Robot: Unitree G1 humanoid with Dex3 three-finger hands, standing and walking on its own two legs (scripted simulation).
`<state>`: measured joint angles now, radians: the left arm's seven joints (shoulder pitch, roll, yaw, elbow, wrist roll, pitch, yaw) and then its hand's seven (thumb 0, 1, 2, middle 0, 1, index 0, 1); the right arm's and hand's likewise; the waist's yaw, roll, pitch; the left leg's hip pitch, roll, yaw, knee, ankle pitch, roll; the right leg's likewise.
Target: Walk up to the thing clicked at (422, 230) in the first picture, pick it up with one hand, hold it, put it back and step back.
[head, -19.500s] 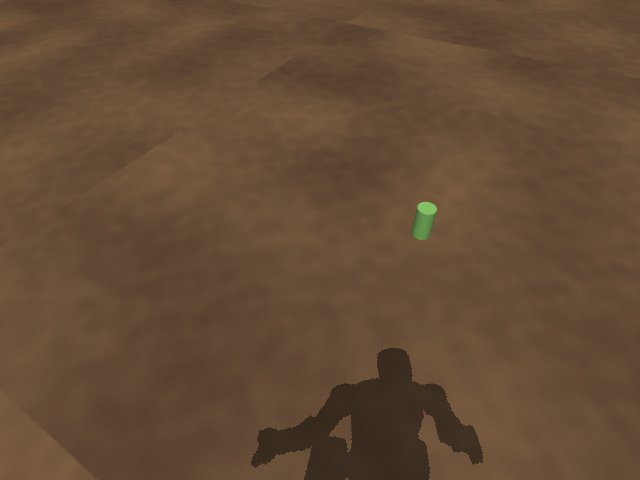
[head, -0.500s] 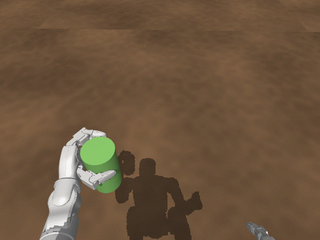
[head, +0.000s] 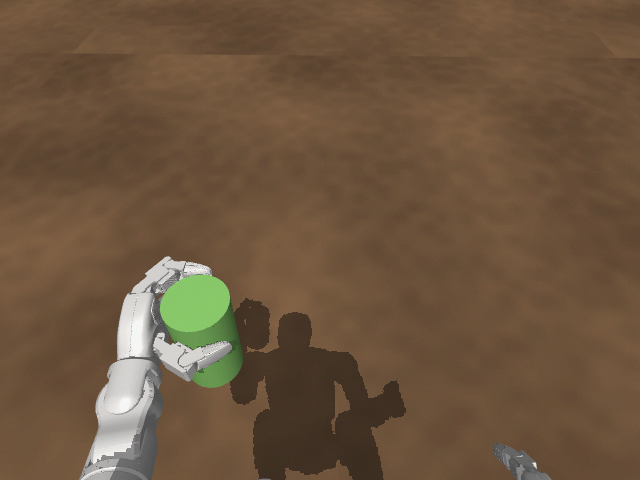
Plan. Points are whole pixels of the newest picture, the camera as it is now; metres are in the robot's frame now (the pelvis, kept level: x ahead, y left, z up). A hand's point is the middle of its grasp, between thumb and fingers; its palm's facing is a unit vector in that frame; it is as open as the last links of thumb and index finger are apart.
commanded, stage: hold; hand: left
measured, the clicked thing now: (206, 334) +0.32 +0.17 +0.00
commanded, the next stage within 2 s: crouch in 0.46 s
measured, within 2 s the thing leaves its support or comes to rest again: neither
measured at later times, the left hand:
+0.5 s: hand (197, 317) +0.32 +0.17 +0.04, palm faces +0.05 -1.00 -0.03, open 11.3 cm
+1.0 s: hand (215, 345) +0.33 +0.17 -0.08, palm faces +0.09 -1.00 +0.00, open 11.3 cm
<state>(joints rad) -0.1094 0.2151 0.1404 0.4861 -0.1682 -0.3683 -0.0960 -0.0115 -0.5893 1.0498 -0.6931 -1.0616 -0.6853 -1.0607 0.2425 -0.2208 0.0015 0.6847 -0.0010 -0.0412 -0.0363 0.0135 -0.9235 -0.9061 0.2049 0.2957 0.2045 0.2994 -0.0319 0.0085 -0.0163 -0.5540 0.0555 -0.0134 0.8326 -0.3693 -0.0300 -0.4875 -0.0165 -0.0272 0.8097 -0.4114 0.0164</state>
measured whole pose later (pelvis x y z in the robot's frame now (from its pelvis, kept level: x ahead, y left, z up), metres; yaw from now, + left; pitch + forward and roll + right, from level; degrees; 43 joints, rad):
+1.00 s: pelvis -0.02 +0.00 -0.06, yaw +0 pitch +17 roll -2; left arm -0.28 0.20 0.22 0.79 -0.14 -0.61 -0.10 -0.01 -0.58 1.05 -0.69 -1.07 -0.68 -1.07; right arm 0.19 -0.23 -0.02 0.69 -0.04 -0.07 0.02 0.01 -0.90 -0.90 0.21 0.30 0.21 0.30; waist -0.06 -0.02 -0.09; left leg -1.01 0.06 -0.04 1.15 -0.45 -0.03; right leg -0.94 -0.01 -0.03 1.14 -0.51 0.02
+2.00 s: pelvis -0.08 +0.00 -0.39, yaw -8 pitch +30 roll -7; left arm -0.74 0.51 0.54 1.22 -0.07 -0.77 -0.12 -0.01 -0.60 1.07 -0.69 -1.06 -0.68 -1.06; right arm 0.10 -0.26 0.11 0.77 -0.16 0.02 0.10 0.01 -0.92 -0.91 0.21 0.30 0.21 0.30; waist -0.19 -0.04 -0.03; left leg -2.24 0.05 -0.18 2.36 -0.65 -0.05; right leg -2.13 0.04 -0.07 2.32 -0.72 0.03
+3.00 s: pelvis -0.08 +0.02 -0.44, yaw -14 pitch +19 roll -13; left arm -0.71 0.74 0.58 1.31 -0.06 -0.90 -0.02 -0.01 -0.59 1.07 -0.70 -1.05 -0.69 -1.05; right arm -0.07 -0.33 0.36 0.67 -0.30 0.04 0.13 0.00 -0.93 -0.91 0.21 0.30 0.21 0.30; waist -0.25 -0.21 0.22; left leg -2.26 0.02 -0.35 2.59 -0.68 -0.07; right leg -2.11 0.08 -0.18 2.44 -0.71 0.06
